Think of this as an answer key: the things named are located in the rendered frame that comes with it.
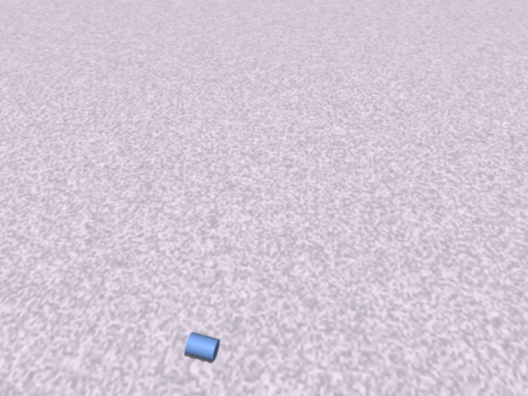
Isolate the can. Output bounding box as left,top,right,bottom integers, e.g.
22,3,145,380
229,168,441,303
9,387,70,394
185,332,219,361

